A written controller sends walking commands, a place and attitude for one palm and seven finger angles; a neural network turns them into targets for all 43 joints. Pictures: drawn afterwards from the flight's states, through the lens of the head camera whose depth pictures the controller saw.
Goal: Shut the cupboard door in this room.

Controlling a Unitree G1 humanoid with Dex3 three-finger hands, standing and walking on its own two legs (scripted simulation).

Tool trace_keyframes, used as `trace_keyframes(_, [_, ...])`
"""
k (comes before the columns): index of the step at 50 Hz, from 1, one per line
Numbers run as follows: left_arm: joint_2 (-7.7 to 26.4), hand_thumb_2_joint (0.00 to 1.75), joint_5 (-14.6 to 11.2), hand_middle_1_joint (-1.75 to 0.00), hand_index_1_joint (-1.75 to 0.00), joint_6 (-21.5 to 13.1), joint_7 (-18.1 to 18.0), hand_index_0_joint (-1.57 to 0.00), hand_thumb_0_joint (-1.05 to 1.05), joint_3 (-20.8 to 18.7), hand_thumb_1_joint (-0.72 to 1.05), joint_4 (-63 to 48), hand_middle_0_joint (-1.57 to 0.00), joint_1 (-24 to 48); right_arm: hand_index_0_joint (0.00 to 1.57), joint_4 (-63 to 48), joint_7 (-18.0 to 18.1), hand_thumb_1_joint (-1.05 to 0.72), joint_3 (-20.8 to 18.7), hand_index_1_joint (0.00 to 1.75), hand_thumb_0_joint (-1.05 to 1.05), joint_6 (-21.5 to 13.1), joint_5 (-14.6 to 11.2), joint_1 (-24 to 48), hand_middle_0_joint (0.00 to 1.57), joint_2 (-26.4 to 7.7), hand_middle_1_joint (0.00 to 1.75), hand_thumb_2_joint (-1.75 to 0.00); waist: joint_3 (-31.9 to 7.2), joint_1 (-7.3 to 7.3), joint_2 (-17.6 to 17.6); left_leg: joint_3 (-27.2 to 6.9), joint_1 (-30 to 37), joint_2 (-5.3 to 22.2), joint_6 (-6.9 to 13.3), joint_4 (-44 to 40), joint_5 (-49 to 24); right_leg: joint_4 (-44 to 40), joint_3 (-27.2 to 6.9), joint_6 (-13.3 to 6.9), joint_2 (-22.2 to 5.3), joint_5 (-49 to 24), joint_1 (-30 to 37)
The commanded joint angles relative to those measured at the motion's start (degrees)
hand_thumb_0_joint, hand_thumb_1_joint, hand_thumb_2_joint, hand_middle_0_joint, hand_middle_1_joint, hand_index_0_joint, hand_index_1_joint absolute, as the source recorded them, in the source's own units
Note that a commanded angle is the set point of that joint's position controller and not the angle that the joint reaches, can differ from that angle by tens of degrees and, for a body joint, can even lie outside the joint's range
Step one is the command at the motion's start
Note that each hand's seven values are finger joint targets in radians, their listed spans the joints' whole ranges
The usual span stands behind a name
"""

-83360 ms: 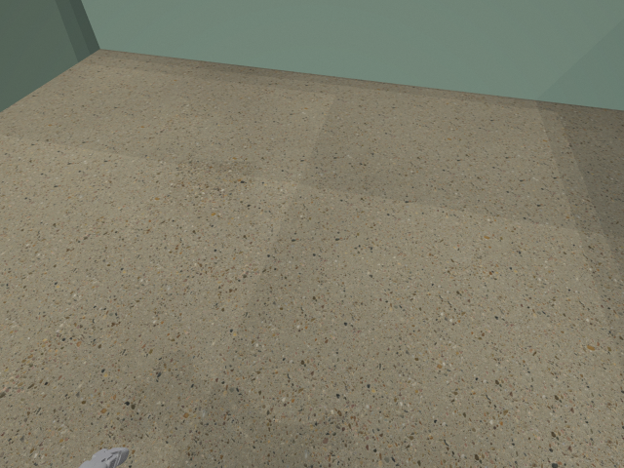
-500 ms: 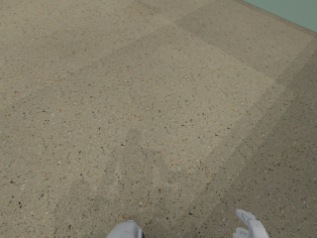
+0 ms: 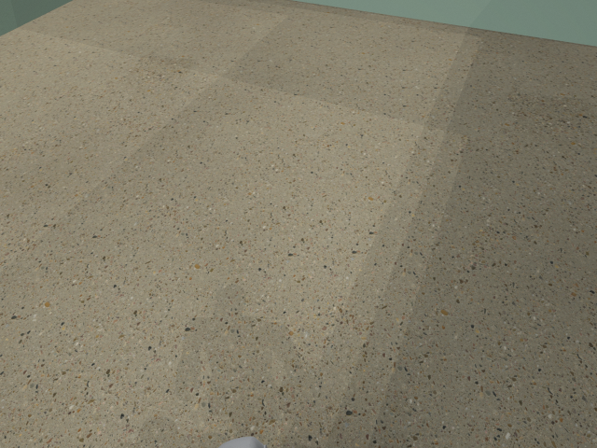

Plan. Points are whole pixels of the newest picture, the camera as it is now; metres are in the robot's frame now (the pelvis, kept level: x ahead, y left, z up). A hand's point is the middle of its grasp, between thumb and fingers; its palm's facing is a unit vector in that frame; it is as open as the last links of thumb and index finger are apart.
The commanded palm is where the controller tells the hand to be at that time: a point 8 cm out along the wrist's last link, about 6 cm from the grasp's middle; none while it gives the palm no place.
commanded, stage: turn to face it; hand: left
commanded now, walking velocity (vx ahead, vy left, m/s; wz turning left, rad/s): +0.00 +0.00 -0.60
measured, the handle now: out of the picture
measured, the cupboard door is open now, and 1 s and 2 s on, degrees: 27 27 27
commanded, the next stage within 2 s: none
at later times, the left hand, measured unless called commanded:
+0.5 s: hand (162, 436) +0.15 +0.24 -0.16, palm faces -0.23 -0.95 -0.20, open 7.4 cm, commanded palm none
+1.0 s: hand (233, 395) +0.21 +0.13 -0.13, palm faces -0.56 -0.79 -0.26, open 7.4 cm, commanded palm none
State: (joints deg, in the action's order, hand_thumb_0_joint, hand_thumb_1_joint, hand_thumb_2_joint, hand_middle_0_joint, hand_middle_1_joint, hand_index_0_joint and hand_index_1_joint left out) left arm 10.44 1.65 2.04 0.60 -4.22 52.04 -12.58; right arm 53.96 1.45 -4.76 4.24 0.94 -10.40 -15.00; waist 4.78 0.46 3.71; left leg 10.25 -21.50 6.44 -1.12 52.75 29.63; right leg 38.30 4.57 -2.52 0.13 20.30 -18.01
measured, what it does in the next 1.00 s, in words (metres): steps on the spot, turning right: left foot, then right foot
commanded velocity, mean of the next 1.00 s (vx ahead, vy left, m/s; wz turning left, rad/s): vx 0.00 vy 0.00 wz -0.60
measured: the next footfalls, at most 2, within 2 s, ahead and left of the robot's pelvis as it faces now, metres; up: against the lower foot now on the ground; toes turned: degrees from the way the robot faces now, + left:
left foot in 0.40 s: +0.09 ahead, +0.15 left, +0.00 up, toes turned -12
right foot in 0.86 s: -0.03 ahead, -0.07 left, +0.00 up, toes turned -36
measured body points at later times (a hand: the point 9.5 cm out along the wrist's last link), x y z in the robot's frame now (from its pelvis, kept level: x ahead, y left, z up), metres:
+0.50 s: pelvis +0.02 +0.06 +0.01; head +0.07 +0.08 +0.46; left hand +0.17 +0.29 -0.14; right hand +0.05 -0.20 -0.11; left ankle +0.05 +0.15 -0.72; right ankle -0.03 -0.07 -0.66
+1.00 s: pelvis +0.00 +0.03 +0.01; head +0.02 -0.01 +0.46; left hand +0.24 +0.17 -0.11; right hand -0.12 -0.21 -0.14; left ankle +0.05 +0.16 -0.65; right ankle -0.06 -0.05 -0.72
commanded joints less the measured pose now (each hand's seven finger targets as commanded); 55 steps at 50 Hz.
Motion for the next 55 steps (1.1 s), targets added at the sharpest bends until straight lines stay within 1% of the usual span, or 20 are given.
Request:
trace_keyframes(1, [10.96, 0.9, -0.35, -0.3, -0.3, -0.96, -2.14, -0.2, 0.0, -2.34, 0.9, -3.72, -0.2, -1.9, 0.2, -6.96, -0.12, -0.9, -0.09, 0.3, 0.0, -1.65, 0.1, 3.94, 0.2, -2.76, 0.3, -0.9, -4.18, 0.95, -14.98, -11.63, -15.58, -1.38, -1.96, 17.32, -4.17, -19.97, -23.82, -8.24, -15.72, -25.38, 9.82])
trace_keyframes(4, [10.19, 0.9, -0.56, -0.3, -0.3, -1.44, -2.0, -0.2, 0.0, -1.92, 0.9, -4.78, -0.2, -0.89, 0.2, -5.76, -0.42, -0.9, 0.19, 0.3, 0.0, -1.89, 0.25, 0.83, 0.2, -2.2, 0.3, -0.9, -8.6, -0.17, -9.71, -11.07, -12.49, -1.71, -3.06, 13.71, -8.87, -17.75, -18.73, -6.79, -12.68, -28.95, 12.42])
trace_keyframes(7, [10.94, 0.9, -0.42, -0.3, -0.3, -1.55, -1.79, -0.2, 0.0, -2.12, 0.9, -3.97, -0.2, -2.51, 0.2, -6.05, -0.18, -0.9, 0.38, 0.3, 0.0, -2.05, 0.16, 1.77, 0.2, -2.17, 0.3, -0.9, -8.75, 0.92, -7.99, -10.8, -12.02, -2.33, -3.66, 9.35, -8.07, -17.05, -19.85, -7.3, -12.55, -31.59, 14.55])
trace_keyframes(14, [13.27, 0.9, 0.09, -0.3, -0.3, -0.63, -1.36, -0.2, 0.0, -2.87, 0.9, -4.51, -0.2, -1.2, 0.2, -8.11, 0.31, -0.9, 0.69, 0.3, 0.0, -2.55, -0.54, 2.72, 0.2, -2.12, 0.3, -0.9, -6.84, 1.37, -12.72, -10.36, -5.34, -4.17, -3.17, -5.14, -4.21, -15.74, -25.19, -8.87, -12.26, -30.67, 9.51])
trace_keyframes(18, [12.47, 0.9, -0.39, -0.3, -0.3, 0.11, -1.21, -0.2, 0.0, -2.83, 0.9, -5.98, -0.2, 4.38, 0.2, -6.51, 0.62, -0.9, 0.66, 0.3, 0.0, -3.6, -0.85, -5.04, 0.2, -2.66, 0.3, -0.9, -8.28, -2.96, -12.13, -10.4, 10.63, -5.04, -2.15, -26.05, -15.19, -10.45, -24.68, -3.71, -7.7, -22.99, -0.02])
trace_keyframes(19, [9.8, 0.9, -1.02, -0.3, -0.3, 0.41, -1.02, -0.2, 0.0, -2.2, 0.9, -6.93, -0.2, 3.98, 0.2, -6.08, 0.85, -0.9, 0.28, 0.3, 0.0, -4.34, -0.44, -6.7, 0.2, -6.21, 0.3, -0.9, -9.65, -3.28, -2.65, -16.77, 17.93, 2.11, -0.34, -34.35, -16.16, -4.29, -19.56, -0.42, -1.59, -11.74, -6.9])
trace_keyframes(20, [6.77, 0.9, -1.42, -0.3, -0.3, 0.38, -0.39, -0.2, 0.0, -1.56, 0.9, -7.91, -0.2, 2.42, 0.2, -6.84, 1.0, -0.9, -0.79, 0.3, 0.0, -4.54, 0.38, -6.67, 0.2, -11.92, 0.3, -0.9, -9.58, -2.7, 14.5, -30.88, 21.5, 16.63, 5.17, -37.76, -22.71, 8.87, -10.06, 3.26, 5.44, 11.62, -16.02])
trace_keyframes(21, [8.7, 0.9, -0.75, -0.3, -0.3, 0.49, -0.28, -0.2, 0.0, -1.68, 0.9, -8.11, -0.2, 4.75, 0.2, -7.45, 1.24, -0.9, -0.61, 0.3, 0.0, -4.12, 0.76, -6.96, 0.2, -12.35, 0.3, -0.9, -7.54, -3.72, 10.37, -32.72, 15.71, 21.29, 9.76, -37.05, -27.69, 20.02, -8.88, 3.8, 2.77, 15.46, -14.98])
trace_keyframes(22, [9.36, 0.9, -0.42, -0.3, -0.3, 0.57, 0.04, -0.2, 0.0, -2.0, 0.9, -7.98, -0.2, 4.13, 0.2, -8.27, 1.27, -0.9, 0.16, 0.3, 0.0, -4.17, 0.93, -4.33, 0.2, -10.27, 0.3, -0.9, -6.16, -2.0, 5.66, -29.1, 12.57, 19.73, 10.75, -36.67, -29.63, 24.93, -9.33, 4.31, 0.82, 12.39, -14.08])
trace_keyframes(23, [9.42, 0.9, 0.0, -0.3, -0.3, 0.85, 0.43, -0.2, 0.0, -2.64, 0.9, -6.72, -0.2, 3.52, 0.2, -8.61, 1.47, -0.9, 0.55, 0.3, 0.0, -4.51, 1.12, -2.13, 0.2, -8.39, 0.3, -0.9, -5.55, -0.84, 6.21, -25.65, 12.09, 16.78, 9.73, -35.96, -34.85, 28.88, -8.77, 5.1, 0.69, 9.98, -14.81])
trace_keyframes(27, [8.07, 0.9, -0.45, -0.3, -0.3, 1.47, 1.66, -0.2, 0.0, -2.44, 0.9, -5.83, -0.2, 2.83, 0.2, -9.02, 1.76, -0.9, 1.21, 0.3, 0.0, -4.49, 0.71, -0.96, 0.2, -6.51, 0.3, -0.9, -6.23, -0.19, 4.99, -12.86, 16.05, 11.27, 8.24, -32.59, -40.61, 30.82, -5.67, 6.34, -1.07, 4.19, -15.41])
trace_keyframes(38, [6.04, 0.9, -0.5, -0.3, -0.3, 1.09, 1.89, -0.2, 0.0, -1.03, 0.9, -7.69, -0.2, 8.38, 0.2, -5.35, 0.56, -0.9, -0.86, 0.3, 0.0, -3.88, 0.95, -6.51, 0.2, -9.11, 0.3, -0.9, -8.15, -3.45, 9.66, -6.01, 19.59, 14.07, 8.23, -27.4, -43.86, 5.36, 0.88, 4.7, -0.72, 5.04, -5.91])
trace_keyframes(41, [7.55, 0.9, -0.55, -0.3, -0.3, 0.65, 1.52, -0.2, 0.0, -1.48, 0.9, -6.13, -0.2, 2.99, 0.2, -5.74, 0.12, -0.9, -1.16, 0.3, 0.0, -3.61, 0.48, -3.68, 0.2, -9.87, 0.3, -0.9, -8.79, 0.05, 6.87, -2.7, 12.66, 13.47, 4.45, -21.45, -35.33, -8.35, 1.58, 3.06, -0.2, -6.59, 5.66])
trace_keyframes(42, [10.51, 0.9, -0.21, -0.3, -0.3, 0.11, 1.1, -0.2, 0.0, -1.98, 0.9, -4.97, -0.2, -1.13, 0.2, -6.17, -0.26, -0.9, -1.06, 0.3, 0.0, -3.51, 0.02, -3.28, 0.2, -8.57, 0.3, -0.9, -10.1, 2.14, 0.24, -0.84, 6.39, 11.04, 1.59, -13.55, -28.06, -15.34, -3.23, 1.46, -3.56, -13.11, 14.24])
trace_keyframes(43, [16.73, 0.9, 0.37, -0.3, -0.3, -0.83, 0.28, -0.2, 0.0, -3.09, 0.9, -4.13, -0.2, -4.29, 0.2, -8.58, -0.4, -0.9, 0.18, 0.3, 0.0, -3.32, -0.28, -1.73, 0.2, -3.47, 0.3, -0.9, -9.59, 3.94, -18.75, 2.48, -9.09, 2.23, -2.22, -0.54, 0.18, -19.44, -22.3, -3.97, -17.58, -28.82, 22.6])
trace_keyframes(44, [18.87, 0.9, -0.54, -0.3, -0.3, -0.55, -0.5, -0.2, 0.0, -3.31, 0.9, -3.34, -0.2, -6.24, 0.2, -10.07, -0.08, -0.9, 0.59, 0.3, 0.0, -2.43, -0.08, 1.38, 0.2, -4.09, 0.3, -0.9, -8.14, 5.08, -19.59, -4.15, -13.62, -1.24, -2.72, 9.83, 8.55, -18.71, -27.9, -9.07, -23.2, -38.6, 17.29])
trace_keyframes(45, [17.88, 0.9, -0.64, -0.3, -0.3, -0.31, -0.99, -0.2, 0.0, -3.03, 0.9, -3.94, -0.2, -4.64, 0.2, -9.9, -0.02, -0.9, 0.59, 0.3, 0.0, -1.75, -0.17, 1.43, 0.2, -4.22, 0.3, -0.9, -5.96, 3.8, -15.61, -9.25, -14.63, -0.23, -2.28, 14.61, 4.44, -20.13, -25.31, -10.51, -22.11, -28.96, 13.27])
trace_keyframes(46, [15.91, 0.9, -0.31, -0.3, -0.3, -0.37, -1.54, -0.2, 0.0, -3.1, 0.9, -5.15, -0.2, -0.28, 0.2, -9.41, 0.15, -0.9, 0.44, 0.3, 0.0, -1.78, -0.05, 0.67, 0.2, -4.04, 0.3, -0.9, -4.99, 1.82, -19.79, -10.69, -17.58, 0.18, -2.32, 15.58, 1.32, -21.41, -24.87, -9.4, -18.81, -22.92, 13.3])
trace_keyframes(50, [12.23, 0.9, -0.6, -0.3, -0.3, -0.9, -1.38, -0.2, 0.0, -1.64, 0.9, -7.04, -0.2, 4.93, 0.2, -6.99, -0.56, -0.9, 0.24, 0.3, 0.0, -1.71, 0.26, -1.68, 0.2, -4.54, 0.3, -0.9, -5.25, -1.3, -12.46, -9.76, -11.05, -0.2, -3.87, 12.14, -8.8, -19.11, -16.62, -6.71, -12.29, -24.13, 8.26])
trace_keyframes(55, [13.34, 0.9, -0.29, -0.3, -0.3, -1.0, -0.93, -0.2, 0.0, -2.14, 0.9, -5.96, -0.2, 2.02, 0.2, -7.97, -0.48, -0.9, 0.28, 0.3, 0.0, -1.84, 0.13, 0.24, 0.2, -3.58, 0.3, -0.9, -5.5, -0.04, -11.06, -9.31, -9.33, -2.19, -4.11, 4.26, -7.57, -18.75, -20.46, -7.91, -12.02, -21.69, 8.58])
